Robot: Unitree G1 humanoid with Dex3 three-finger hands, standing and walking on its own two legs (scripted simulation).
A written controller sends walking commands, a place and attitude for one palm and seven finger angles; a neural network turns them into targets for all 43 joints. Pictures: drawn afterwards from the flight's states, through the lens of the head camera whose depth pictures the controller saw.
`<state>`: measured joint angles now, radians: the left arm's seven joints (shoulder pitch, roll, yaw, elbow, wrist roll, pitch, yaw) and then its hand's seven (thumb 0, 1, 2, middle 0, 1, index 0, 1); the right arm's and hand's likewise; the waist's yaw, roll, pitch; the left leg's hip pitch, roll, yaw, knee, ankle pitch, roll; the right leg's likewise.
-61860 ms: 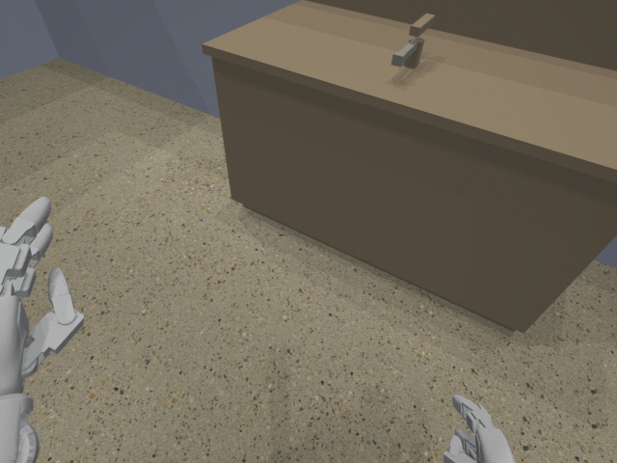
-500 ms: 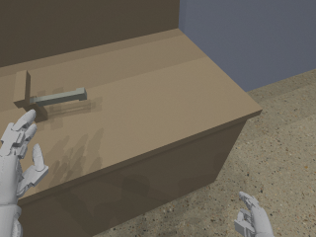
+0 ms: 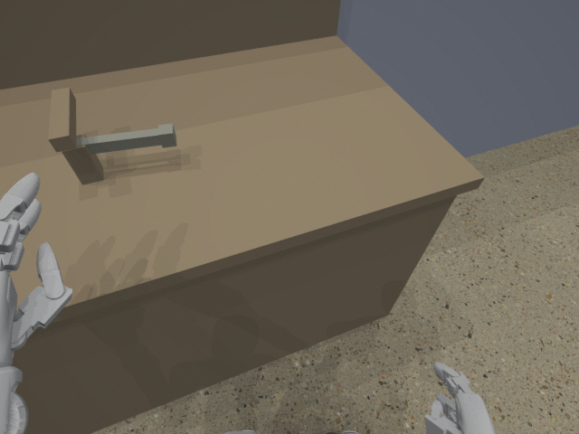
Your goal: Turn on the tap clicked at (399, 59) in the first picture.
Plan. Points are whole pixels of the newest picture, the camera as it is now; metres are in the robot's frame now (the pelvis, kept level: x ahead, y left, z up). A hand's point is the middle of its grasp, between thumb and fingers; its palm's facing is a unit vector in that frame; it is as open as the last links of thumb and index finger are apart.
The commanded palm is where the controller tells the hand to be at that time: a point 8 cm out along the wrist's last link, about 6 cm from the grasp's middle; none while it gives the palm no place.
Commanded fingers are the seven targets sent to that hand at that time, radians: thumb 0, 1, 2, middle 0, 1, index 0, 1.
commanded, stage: step back with the hand held close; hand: left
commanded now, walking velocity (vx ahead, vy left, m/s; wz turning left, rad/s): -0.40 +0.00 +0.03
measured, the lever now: (167, 135) +0.56 +0.25 +0.08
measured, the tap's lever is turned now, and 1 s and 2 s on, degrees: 82 82 82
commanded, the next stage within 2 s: stop stepping back and stand still in 0.64 s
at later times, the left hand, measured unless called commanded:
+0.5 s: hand (60, 357) +0.16 +0.21 +0.17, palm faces +0.29 -0.84 -0.45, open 7.4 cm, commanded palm +0.09 +0.26 +0.19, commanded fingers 0.00 0.90 0.90 -0.20 -0.30 -0.20 -0.30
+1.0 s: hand out of the picture +0.01 +0.16 +0.18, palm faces +0.35 -0.83 -0.44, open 7.4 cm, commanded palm -0.04 +0.21 +0.19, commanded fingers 0.00 0.90 0.90 -0.20 -0.30 -0.20 -0.30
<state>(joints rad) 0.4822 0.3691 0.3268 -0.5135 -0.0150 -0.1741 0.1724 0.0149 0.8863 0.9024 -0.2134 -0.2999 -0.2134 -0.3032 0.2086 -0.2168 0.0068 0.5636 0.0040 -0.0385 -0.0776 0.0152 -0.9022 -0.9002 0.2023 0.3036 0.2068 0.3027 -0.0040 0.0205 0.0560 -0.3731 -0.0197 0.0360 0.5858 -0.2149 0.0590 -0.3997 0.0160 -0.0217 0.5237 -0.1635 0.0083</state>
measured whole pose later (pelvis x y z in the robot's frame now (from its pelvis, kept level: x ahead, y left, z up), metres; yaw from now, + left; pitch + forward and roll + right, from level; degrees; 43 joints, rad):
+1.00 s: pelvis -0.20 -0.07 +0.02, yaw +0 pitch +1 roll +3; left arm 0.53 0.38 0.31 -0.48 -0.05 -0.13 0.15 0.01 0.89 0.90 -0.21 -0.30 -0.22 -0.30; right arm 0.23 -0.22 -0.01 0.60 0.01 -0.05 -0.06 0.02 -0.90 -0.90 0.20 0.30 0.21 0.30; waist -0.03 -0.01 -0.04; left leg -0.39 -0.01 0.02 0.83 -0.36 -0.01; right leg -0.30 0.01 0.01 0.44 -0.16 -0.06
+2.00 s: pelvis -0.21 -0.06 +0.01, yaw +3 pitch -1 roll +0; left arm 0.49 0.36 0.33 -0.53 -0.05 -0.14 0.16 0.02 0.89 0.90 -0.21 -0.30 -0.21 -0.30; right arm 0.19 -0.21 -0.01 0.61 0.00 -0.10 -0.06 0.02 -0.90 -0.90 0.20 0.30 0.21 0.30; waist 0.00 0.00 0.06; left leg -0.21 0.02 0.03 0.51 -0.28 0.00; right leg -0.20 0.04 -0.03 0.49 -0.27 -0.04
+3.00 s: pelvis -0.23 -0.03 +0.01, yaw +2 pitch -1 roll -1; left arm 0.47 0.33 0.31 -0.43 -0.04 -0.15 0.16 0.01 0.89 0.90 -0.21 -0.30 -0.21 -0.30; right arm 0.19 -0.21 0.01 0.62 -0.02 -0.10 -0.07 0.02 -0.90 -0.90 0.20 0.30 0.21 0.30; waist 0.01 0.02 0.02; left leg -0.22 -0.01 0.06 0.43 -0.21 0.05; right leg -0.19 0.02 0.00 0.37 -0.17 0.01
